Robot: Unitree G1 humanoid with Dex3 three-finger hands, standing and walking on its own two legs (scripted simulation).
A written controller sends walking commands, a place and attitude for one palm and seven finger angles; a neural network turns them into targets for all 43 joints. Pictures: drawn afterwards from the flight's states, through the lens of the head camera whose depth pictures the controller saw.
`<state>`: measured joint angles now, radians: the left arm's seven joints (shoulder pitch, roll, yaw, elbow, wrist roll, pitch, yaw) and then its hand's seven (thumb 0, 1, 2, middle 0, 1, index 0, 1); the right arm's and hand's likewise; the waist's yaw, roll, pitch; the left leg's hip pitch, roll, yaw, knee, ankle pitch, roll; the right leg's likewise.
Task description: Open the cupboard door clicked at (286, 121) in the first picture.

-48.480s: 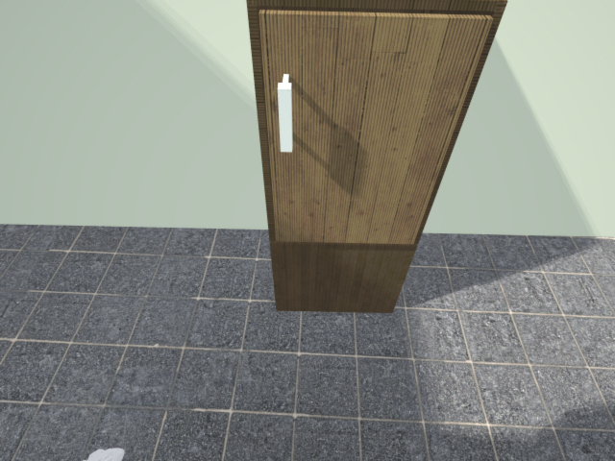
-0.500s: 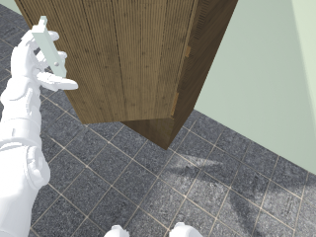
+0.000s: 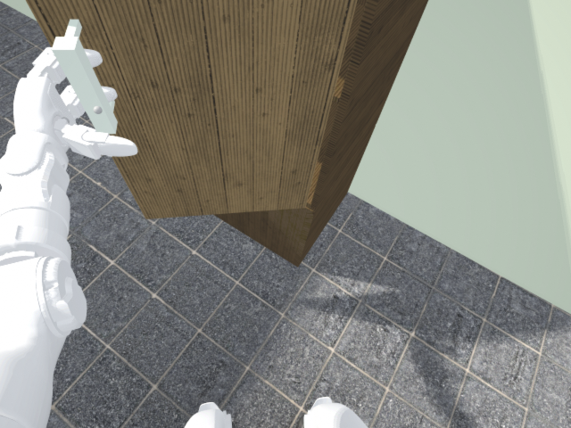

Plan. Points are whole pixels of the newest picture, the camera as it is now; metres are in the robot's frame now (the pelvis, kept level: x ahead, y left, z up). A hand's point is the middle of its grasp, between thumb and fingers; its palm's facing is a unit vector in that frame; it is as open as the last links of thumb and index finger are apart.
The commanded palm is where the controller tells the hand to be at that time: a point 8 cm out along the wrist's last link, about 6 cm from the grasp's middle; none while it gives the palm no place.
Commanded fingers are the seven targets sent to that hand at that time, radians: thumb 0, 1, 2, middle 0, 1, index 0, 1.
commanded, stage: close the thumb around the handle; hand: left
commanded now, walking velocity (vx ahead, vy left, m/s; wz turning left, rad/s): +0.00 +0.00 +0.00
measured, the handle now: (91, 80) +0.57 +0.22 +0.13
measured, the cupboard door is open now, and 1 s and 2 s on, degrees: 40 40 84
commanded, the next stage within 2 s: pull the door open along its arc in 0.76 s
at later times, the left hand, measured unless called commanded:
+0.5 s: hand (100, 109) +0.51 +0.20 +0.12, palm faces +0.04 -1.00 +0.01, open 8.7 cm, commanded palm +0.49 +0.24 +0.12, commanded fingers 0.00 0.79 0.85 -0.39 -1.34 -0.39 -1.34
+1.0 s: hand (108, 109) +0.52 +0.19 +0.12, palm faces +0.06 -1.00 +0.00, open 5.7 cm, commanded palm +0.48 +0.24 +0.12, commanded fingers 0.00 0.90 0.90 -0.40 -1.35 -0.40 -1.35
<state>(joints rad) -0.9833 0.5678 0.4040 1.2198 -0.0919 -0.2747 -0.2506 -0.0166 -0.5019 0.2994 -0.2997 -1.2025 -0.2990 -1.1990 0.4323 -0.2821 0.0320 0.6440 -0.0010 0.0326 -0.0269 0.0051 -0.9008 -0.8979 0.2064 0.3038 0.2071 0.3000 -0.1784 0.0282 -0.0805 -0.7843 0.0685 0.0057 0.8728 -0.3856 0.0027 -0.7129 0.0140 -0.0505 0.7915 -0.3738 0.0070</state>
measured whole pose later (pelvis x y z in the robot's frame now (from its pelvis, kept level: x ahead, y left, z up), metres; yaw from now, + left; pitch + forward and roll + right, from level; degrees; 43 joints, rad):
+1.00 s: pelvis +0.01 -0.01 +0.00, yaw +0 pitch +17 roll -2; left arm -0.94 0.53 0.41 1.18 -0.10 -0.28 -0.22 0.01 0.72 0.82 -0.35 -1.35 -0.37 -1.35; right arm 0.44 -0.28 0.03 0.64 0.00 0.04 -0.03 0.01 -0.90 -0.90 0.21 0.30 0.21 0.30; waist -0.17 0.04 -0.09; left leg -0.76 0.07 0.01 0.86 -0.39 0.00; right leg -0.70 0.02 -0.04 0.79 -0.38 0.00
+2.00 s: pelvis +0.02 -0.04 +0.02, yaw +3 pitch +0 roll +0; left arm 0.15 -0.08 -0.26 -0.10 0.04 0.05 0.56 0.01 0.66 0.71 -0.35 -1.33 -0.38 -1.35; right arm 0.19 -0.19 0.00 0.60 -0.05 0.09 0.00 0.01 -0.90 -0.90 0.20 0.30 0.20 0.30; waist -0.02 0.06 -0.04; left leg -0.31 0.05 -0.02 0.66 -0.34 -0.05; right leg -0.27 0.01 -0.08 0.66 -0.39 -0.04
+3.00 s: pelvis -0.02 -0.01 +0.02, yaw +3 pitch +0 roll -1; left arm -0.13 -0.11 -0.25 0.13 0.08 0.05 0.55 -0.02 -0.50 0.30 -0.44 -0.64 -0.40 -0.67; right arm 0.14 -0.16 0.02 0.63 -0.04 0.10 0.01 0.01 -0.90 -0.90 0.20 0.30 0.20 0.30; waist 0.02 0.03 -0.02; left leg -0.40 0.01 -0.01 0.71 -0.32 0.00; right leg -0.34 -0.03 -0.07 0.69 -0.35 0.00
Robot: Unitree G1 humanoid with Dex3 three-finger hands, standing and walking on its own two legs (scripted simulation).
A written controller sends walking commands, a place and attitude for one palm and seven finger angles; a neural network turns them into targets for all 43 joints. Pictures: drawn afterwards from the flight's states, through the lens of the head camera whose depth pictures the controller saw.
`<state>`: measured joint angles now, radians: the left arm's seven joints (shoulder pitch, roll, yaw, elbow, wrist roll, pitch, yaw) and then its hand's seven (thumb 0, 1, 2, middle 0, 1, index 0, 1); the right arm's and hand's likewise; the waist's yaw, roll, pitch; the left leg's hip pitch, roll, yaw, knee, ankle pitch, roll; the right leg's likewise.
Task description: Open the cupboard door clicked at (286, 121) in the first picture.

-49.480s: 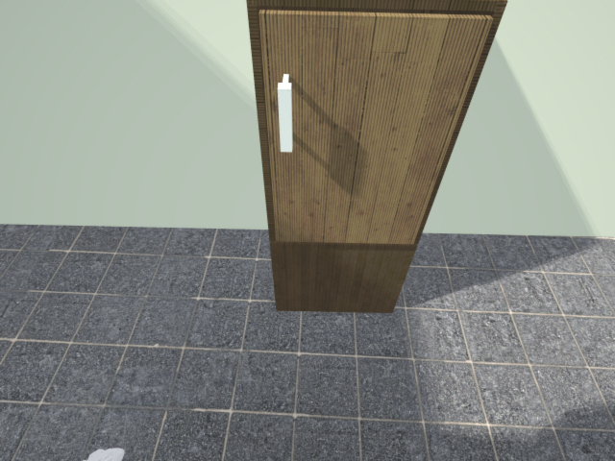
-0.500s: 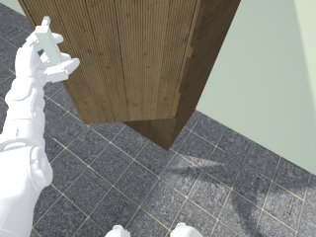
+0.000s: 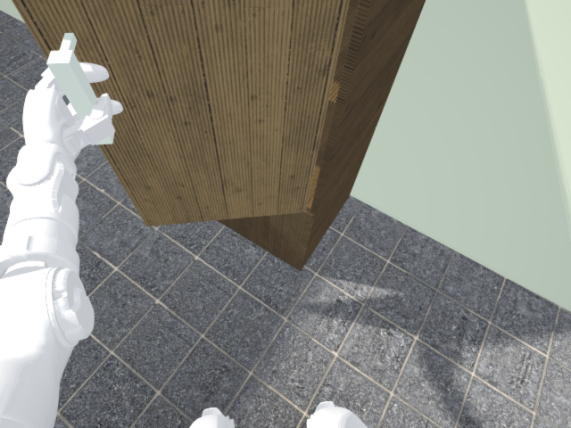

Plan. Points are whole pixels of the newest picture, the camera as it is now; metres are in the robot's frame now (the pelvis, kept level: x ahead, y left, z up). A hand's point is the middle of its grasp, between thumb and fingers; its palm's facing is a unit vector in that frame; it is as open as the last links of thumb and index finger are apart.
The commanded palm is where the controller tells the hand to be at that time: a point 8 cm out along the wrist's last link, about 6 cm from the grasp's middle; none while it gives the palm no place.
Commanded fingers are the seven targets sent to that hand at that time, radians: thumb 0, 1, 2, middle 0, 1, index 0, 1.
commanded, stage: pull the door open along its arc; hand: left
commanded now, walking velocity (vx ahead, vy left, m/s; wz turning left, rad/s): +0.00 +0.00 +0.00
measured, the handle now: (87, 91) +0.56 +0.23 +0.12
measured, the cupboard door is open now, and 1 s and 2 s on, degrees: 40 84 82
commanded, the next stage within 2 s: open thumb and fingers to let go in 0.92 s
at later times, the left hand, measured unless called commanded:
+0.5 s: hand (137, 206) +0.37 +0.14 +0.12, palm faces +0.26 -0.96 +0.08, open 6.2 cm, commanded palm +0.31 +0.21 +0.12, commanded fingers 0.00 0.90 0.90 -0.40 -1.35 -0.40 -1.35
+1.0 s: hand (220, 270) +0.29 +0.05 +0.12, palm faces +0.38 -0.92 -0.03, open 6.1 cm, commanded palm +0.25 +0.09 +0.12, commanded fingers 0.00 0.90 0.90 -0.40 -1.35 -0.40 -1.35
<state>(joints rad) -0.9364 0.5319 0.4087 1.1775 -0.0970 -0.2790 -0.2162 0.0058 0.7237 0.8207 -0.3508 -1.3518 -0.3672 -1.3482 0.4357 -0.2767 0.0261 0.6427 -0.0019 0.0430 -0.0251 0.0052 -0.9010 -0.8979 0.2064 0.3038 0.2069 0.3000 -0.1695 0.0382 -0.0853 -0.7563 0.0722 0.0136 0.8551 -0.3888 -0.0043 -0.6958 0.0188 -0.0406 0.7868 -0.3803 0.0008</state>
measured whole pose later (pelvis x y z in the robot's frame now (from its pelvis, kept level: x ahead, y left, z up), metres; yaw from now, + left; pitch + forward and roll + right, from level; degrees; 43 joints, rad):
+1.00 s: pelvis +0.01 -0.03 +0.02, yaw +3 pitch +0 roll +0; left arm 0.15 -0.08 -0.26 -0.10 0.04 0.05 0.56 0.01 0.66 0.71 -0.35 -1.33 -0.38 -1.35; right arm 0.19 -0.19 0.00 0.60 -0.05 0.09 0.00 0.01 -0.90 -0.90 0.20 0.30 0.20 0.30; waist -0.02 0.06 -0.04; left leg -0.31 0.05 -0.02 0.66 -0.34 -0.05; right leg -0.27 0.01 -0.08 0.66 -0.39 -0.04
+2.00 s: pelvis -0.02 +0.00 +0.02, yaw +4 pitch +0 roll -1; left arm -0.13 -0.11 -0.25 0.13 0.08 0.05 0.55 -0.02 -0.50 0.30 -0.44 -0.64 -0.40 -0.67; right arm 0.14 -0.16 0.02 0.63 -0.04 0.10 0.01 0.01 -0.90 -0.90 0.20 0.30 0.20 0.30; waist 0.02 0.03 -0.02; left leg -0.40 0.01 -0.01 0.71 -0.32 0.00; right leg -0.34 -0.03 -0.07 0.69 -0.35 0.00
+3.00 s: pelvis +0.01 -0.02 +0.02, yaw +4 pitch +2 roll +0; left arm 0.40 0.16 0.00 -0.25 -0.18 -0.12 -0.11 -0.02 -0.50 0.30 -0.17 -0.31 -0.16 -0.31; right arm 0.22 -0.23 0.04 0.52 0.01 -0.12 -0.05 0.01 -0.90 -0.90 0.20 0.30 0.20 0.30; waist 0.03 0.06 -0.04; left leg -0.39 0.04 -0.02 0.72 -0.36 -0.03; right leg -0.34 -0.01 -0.07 0.72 -0.41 -0.02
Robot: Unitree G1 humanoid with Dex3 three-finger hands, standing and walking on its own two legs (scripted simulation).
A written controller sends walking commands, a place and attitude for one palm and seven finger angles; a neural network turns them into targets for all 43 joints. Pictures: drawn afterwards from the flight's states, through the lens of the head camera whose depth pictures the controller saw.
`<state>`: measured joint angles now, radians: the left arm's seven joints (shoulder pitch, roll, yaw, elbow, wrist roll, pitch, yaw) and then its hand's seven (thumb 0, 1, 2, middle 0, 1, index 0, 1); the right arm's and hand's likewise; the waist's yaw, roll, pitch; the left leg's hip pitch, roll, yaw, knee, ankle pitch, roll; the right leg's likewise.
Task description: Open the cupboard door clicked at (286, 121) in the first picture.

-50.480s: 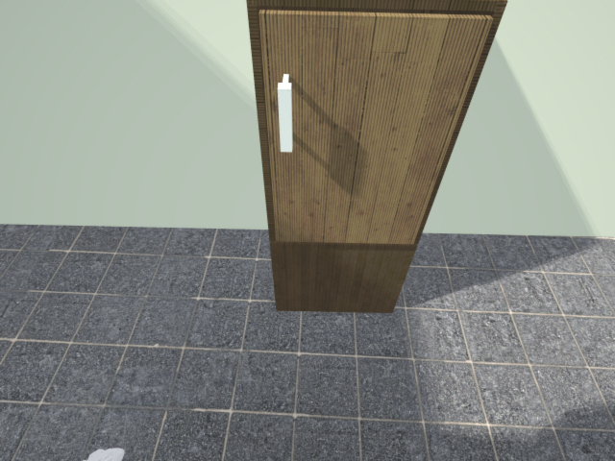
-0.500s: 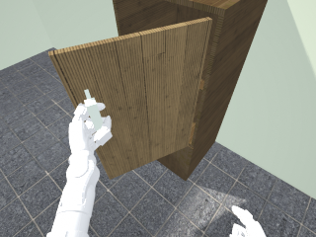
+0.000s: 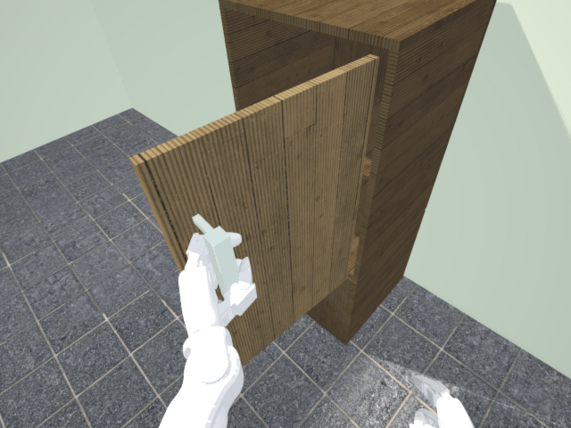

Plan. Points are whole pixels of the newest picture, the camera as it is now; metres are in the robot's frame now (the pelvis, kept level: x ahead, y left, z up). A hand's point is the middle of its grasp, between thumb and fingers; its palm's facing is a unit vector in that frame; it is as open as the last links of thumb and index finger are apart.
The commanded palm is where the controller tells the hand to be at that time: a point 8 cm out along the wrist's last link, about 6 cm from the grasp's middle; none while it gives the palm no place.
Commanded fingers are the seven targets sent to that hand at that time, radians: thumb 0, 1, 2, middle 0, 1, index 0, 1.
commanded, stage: open thumb and fingers to let go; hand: left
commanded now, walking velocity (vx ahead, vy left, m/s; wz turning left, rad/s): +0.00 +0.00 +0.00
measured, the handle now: (217, 259) +0.32 +0.11 +0.10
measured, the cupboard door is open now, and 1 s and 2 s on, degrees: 84 82 82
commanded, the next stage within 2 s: slide the hand sideways off the handle in 0.84 s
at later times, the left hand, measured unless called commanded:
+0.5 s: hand (237, 272) +0.29 +0.08 +0.11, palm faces +0.36 -0.93 -0.01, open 11.8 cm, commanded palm +0.25 +0.12 +0.10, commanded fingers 0.00 -0.50 0.30 -0.28 -1.05 -0.28 -1.05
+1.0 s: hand (234, 275) +0.29 +0.08 +0.10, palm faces +0.28 -0.96 -0.04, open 14.6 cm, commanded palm +0.25 +0.12 +0.10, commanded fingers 0.00 -0.50 0.30 -0.15 -0.30 -0.15 -0.30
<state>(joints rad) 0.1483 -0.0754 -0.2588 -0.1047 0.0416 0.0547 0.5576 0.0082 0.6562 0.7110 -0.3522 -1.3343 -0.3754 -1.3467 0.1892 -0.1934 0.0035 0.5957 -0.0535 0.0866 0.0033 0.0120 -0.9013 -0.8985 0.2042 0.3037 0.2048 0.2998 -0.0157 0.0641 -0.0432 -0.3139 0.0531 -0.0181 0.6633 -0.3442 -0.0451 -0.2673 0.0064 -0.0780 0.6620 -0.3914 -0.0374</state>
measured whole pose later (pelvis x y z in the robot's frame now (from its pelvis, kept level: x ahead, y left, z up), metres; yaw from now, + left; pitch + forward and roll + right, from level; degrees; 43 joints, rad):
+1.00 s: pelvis -0.03 +0.03 +0.00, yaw +1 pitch +0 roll -1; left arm -0.13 -0.11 -0.25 0.13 0.08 0.05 0.55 -0.02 -0.50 0.30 -0.44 -0.64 -0.40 -0.67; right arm 0.14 -0.16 0.02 0.63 -0.04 0.10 0.01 0.01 -0.90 -0.90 0.20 0.30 0.20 0.30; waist 0.02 0.03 -0.02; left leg -0.40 0.01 -0.01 0.71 -0.32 0.00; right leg -0.34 -0.03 -0.07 0.69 -0.35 0.00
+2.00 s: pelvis +0.00 +0.01 -0.01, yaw +0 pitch +2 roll +0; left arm 0.40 0.16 0.00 -0.25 -0.18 -0.12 -0.11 -0.02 -0.50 0.30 -0.17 -0.31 -0.16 -0.31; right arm 0.22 -0.23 0.04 0.52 0.01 -0.12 -0.05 0.01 -0.90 -0.90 0.20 0.30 0.20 0.30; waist 0.03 0.06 -0.04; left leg -0.39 0.04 -0.02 0.72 -0.36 -0.03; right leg -0.34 -0.01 -0.07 0.72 -0.41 -0.02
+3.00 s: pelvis -0.02 +0.04 +0.01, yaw +0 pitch -4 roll -1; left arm 0.49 0.29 0.16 -0.40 -0.05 -0.06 0.10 -0.01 -0.16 0.45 -0.17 -0.30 -0.17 -0.30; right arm 0.21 -0.21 0.07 0.60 -0.01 -0.17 -0.10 0.01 -0.90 -0.90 0.21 0.30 0.21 0.30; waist 0.06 0.05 0.03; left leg -0.22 0.02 0.01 0.56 -0.28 0.00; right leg -0.15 -0.02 -0.05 0.50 -0.29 0.01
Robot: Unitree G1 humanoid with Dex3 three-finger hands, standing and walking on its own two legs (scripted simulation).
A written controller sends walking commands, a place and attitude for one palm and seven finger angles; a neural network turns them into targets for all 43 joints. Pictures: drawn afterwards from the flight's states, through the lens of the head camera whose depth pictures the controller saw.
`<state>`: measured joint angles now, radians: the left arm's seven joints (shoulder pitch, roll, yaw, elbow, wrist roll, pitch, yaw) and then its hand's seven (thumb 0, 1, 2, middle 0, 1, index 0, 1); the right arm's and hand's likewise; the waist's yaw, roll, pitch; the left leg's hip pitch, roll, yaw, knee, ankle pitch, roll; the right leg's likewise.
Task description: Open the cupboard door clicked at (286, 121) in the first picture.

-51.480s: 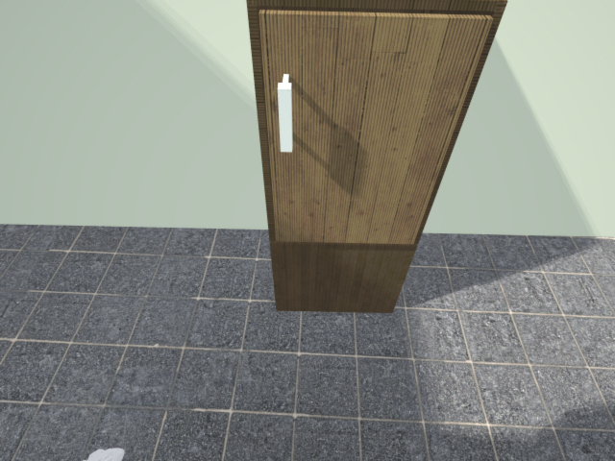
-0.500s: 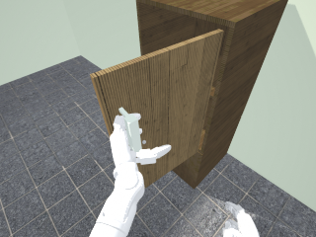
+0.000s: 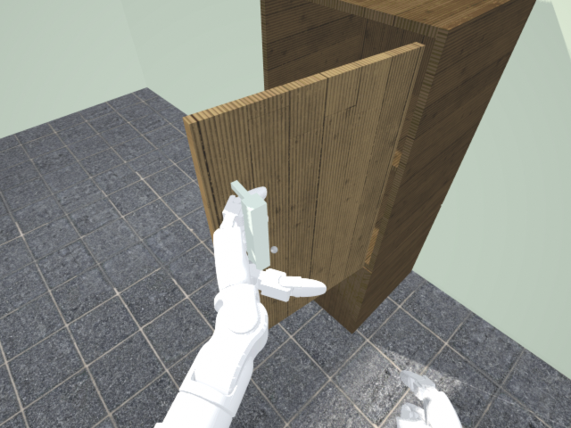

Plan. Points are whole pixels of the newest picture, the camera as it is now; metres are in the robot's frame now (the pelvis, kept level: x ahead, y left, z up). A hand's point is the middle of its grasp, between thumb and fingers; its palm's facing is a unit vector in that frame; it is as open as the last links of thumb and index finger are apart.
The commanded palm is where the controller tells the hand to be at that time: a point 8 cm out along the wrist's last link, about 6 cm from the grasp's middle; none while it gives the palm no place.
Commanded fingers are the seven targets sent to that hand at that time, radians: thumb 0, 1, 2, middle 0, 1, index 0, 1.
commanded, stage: slide the hand sideways off the handle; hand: left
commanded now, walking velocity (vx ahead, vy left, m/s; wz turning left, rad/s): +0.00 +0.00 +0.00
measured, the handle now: (249, 226) +0.36 +0.09 +0.11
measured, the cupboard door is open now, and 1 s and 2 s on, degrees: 82 82 82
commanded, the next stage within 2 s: draw the hand back to the body in 1.14 s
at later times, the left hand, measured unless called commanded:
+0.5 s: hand (277, 276) +0.29 +0.04 +0.10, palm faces -0.12 -0.99 +0.00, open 15.9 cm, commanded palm +0.25 +0.12 +0.10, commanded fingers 0.00 -0.50 0.30 -0.15 -0.30 -0.15 -0.30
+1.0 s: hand (219, 303) +0.25 +0.11 +0.10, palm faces -0.02 -1.00 -0.04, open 16.3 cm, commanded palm +0.22 +0.16 +0.10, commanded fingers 0.00 -0.50 0.30 -0.15 -0.30 -0.15 -0.30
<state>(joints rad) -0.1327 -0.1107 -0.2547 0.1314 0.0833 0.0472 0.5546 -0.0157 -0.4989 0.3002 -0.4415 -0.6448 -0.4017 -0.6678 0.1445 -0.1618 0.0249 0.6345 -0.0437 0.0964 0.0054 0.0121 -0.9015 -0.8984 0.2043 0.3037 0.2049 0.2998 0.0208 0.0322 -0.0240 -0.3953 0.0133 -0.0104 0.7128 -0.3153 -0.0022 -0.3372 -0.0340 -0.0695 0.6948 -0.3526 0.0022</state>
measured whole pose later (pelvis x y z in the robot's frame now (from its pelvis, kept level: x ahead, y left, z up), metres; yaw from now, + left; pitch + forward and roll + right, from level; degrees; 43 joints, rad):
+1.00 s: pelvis +0.03 -0.02 +0.00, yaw +0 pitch +2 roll +0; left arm 0.40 0.16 0.00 -0.25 -0.18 -0.12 -0.11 -0.02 -0.50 0.30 -0.17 -0.31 -0.16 -0.31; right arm 0.22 -0.23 0.04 0.52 0.01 -0.12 -0.05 0.01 -0.90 -0.90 0.20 0.30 0.20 0.30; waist 0.03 0.06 -0.04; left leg -0.39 0.04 -0.02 0.72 -0.36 -0.03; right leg -0.34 -0.01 -0.07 0.72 -0.41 -0.02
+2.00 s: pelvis +0.02 +0.01 +0.02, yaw -1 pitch -4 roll -1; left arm 0.49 0.29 0.16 -0.40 -0.05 -0.06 0.10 -0.01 -0.16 0.45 -0.17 -0.30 -0.17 -0.30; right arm 0.21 -0.21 0.07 0.60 -0.01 -0.17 -0.10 0.01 -0.90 -0.90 0.21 0.30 0.21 0.30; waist 0.06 0.05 0.03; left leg -0.22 0.02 0.01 0.56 -0.28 0.00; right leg -0.15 -0.02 -0.05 0.50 -0.29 0.01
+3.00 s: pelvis +0.04 -0.01 +0.03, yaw -2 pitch -4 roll -1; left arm 0.46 0.34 0.34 -0.38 -0.06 -0.10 0.11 0.01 0.89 0.90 -0.21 -0.30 -0.21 -0.30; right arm 0.18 -0.22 0.02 0.64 -0.01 -0.08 -0.08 0.01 -0.90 -0.90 0.21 0.30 0.21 0.30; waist 0.06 0.07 0.03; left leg -0.12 0.05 0.02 0.43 -0.25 -0.02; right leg -0.06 0.01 -0.04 0.36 -0.25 -0.01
